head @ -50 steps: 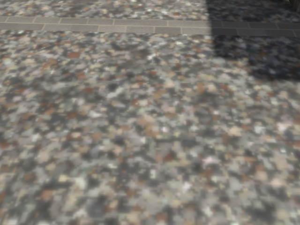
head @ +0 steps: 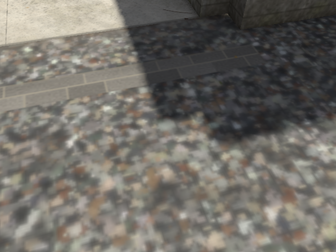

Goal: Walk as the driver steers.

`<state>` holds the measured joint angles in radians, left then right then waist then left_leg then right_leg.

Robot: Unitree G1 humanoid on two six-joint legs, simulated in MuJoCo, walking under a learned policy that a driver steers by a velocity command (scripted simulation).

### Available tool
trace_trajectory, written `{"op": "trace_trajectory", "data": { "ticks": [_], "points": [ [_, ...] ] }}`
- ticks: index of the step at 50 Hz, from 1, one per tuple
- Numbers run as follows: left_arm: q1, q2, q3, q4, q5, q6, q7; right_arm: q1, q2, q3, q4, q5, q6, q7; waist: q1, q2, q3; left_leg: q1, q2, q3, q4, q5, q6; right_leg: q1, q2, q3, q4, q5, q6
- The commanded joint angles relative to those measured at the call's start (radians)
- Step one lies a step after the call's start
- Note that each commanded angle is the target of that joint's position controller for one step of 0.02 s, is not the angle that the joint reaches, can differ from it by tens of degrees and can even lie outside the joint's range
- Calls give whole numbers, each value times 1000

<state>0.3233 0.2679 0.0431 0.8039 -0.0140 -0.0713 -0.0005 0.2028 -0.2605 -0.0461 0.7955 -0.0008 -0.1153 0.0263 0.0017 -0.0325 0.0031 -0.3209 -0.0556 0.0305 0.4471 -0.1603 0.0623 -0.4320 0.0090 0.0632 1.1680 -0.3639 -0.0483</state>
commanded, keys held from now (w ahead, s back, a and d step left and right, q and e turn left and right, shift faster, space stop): w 0.28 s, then w+q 0.72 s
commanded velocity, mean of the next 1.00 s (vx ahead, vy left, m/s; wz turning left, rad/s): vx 0.50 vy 0.00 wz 0.27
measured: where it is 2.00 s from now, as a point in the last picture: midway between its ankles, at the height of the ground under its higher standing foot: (116, 145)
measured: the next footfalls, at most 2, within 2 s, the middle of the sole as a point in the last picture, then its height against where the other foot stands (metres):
right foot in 0.38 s outside the picture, level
left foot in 0.94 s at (133, 224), level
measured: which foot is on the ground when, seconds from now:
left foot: down 0.00-0.40, up 0.42-0.92, down 0.94-1.00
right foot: up 0.00-0.36, down 0.38-0.92, up 0.94-1.00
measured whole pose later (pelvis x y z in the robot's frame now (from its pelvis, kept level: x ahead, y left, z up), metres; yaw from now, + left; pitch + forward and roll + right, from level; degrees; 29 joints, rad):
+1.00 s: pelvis +0.51 +0.04 -0.02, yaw +21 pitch +2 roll -1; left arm 0.27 0.29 0.07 0.85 -0.02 -0.08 0.01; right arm 0.12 -0.28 -0.08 0.69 0.02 -0.04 0.04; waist 0.02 0.00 0.06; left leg -0.50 -0.03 0.04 0.67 -0.20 0.10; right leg -0.20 -0.07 -0.07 1.06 -0.51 0.03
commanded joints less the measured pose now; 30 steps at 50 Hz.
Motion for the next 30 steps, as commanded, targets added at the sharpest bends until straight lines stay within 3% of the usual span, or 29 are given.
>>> {"op": "trace_trajectory", "data": {
  "ticks": [1, 5, 9, 14, 16, 17, 18, 19, 20, 21, 22, 23, 24, 25, 27, 30],
  "points": [
    [-8, 78, 26, -80, 8, -11, 3, 30, -93, -16, -35, -5, -8, 5, 4, 110, -16, 161, 268, -323, -269, 93, 178, -207, -116, 21, -42, 81, 13],
    [-99, 53, 18, -117, 16, -9, 10, 81, -142, -30, -3, 5, -6, -6, -10, 95, -3, 168, 256, -211, -301, 288, 186, -263, -133, -10, -225, 228, 46],
    [-233, 24, 7, -151, 10, -19, -2, 146, -151, -28, 27, 17, 10, -17, -58, 94, 11, 190, 215, -126, -297, 285, 139, -212, -103, -42, -475, 429, 45],
    [-373, 34, 6, -207, -5, -30, -30, 226, -164, -28, 70, 22, 33, -20, -100, 102, 54, 317, 277, -159, -247, 248, 133, -227, -70, -54, -614, 400, 25],
    [-379, 51, 12, -222, -4, -40, -39, 232, -172, -31, 79, 25, 45, -26, -79, 110, 55, 355, 301, -194, -197, 296, 119, -185, -56, -47, -661, 324, 4],
    [-342, 68, 20, -216, -2, -45, -40, 220, -184, -34, 79, 25, 50, -29, -50, 122, 37, 357, 301, -203, -156, 365, 110, -116, -39, -54, -681, 291, -7],
    [-251, 94, 34, -192, 2, -49, -36, 192, -193, -36, 73, 26, 53, -31, 8, 124, -13, 336, 275, -185, -63, 495, 94, 28, -12, -76, -720, 297, -26],
    [-94, 148, 59, -150, 9, -50, -26, 179, -176, -28, 62, 20, 52, -31, 79, 107, -124, 247, 219, -149, 113, 522, 65, 280, -39, -57, -707, 340, -60],
    [106, 234, 81, -123, 26, -46, -11, 164, -114, -5, 24, -6, 45, -30, 150, -19, -296, 21, 137, -98, 441, 214, 23, 605, -256, 162, -666, 393, -129],
    [126, 263, 85, -106, 28, -35, -17, 318, -9, 23, 26, 18, 26, -24, 77, -287, -426, -332, 11, -98, 732, -418, -21, 877, -458, 569, -758, 215, -260],
    [120, 159, 62, -114, 22, -31, -15, 257, -131, -7, 43, 41, 19, -24, 118, -158, -348, -419, 61, -186, 837, -407, -20, 797, -425, 572, -815, 94, -221],
    [54, 126, 49, -115, 14, -32, -11, 168, -165, -22, 14, 51, 18, -25, 106, -110, -201, -457, 99, -165, 843, -310, -19, 659, -392, 416, -843, 123, -180],
    [-17, 107, 41, -116, 16, -34, -14, 127, -148, -22, 8, 43, 23, -30, 71, -44, -128, -417, 139, -144, 809, -229, -28, 519, -350, 311, -881, 197, -161],
    [-68, 82, 35, -113, 18, -38, -18, 113, -134, -27, 5, 30, 33, -32, 41, -41, -71, -384, 163, -141, 767, -178, -34, 416, -314, 229, -923, 240, -153],
    [-114, 63, 35, -99, 26, -51, -21, 153, -91, -29, 14, 35, 61, -29, -7, -71, -36, -298, 189, -138, 737, -122, -42, 298, -277, 114, -993, 286, -147],
    [-119, 87, 47, -68, 29, -63, -15, 118, -69, -32, -11, 29, 85, -32, -24, -42, 7, -344, 197, -148, 691, -39, -57, 263, -278, -1, -1034, 396, -154]
  ]
}}
Velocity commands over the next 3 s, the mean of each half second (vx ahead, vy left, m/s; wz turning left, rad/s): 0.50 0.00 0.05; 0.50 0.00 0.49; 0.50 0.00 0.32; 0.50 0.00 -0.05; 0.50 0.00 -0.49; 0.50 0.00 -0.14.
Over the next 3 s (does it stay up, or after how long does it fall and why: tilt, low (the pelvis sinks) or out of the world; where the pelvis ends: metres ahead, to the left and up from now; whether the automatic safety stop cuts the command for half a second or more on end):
stays up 1.53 0.38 0.00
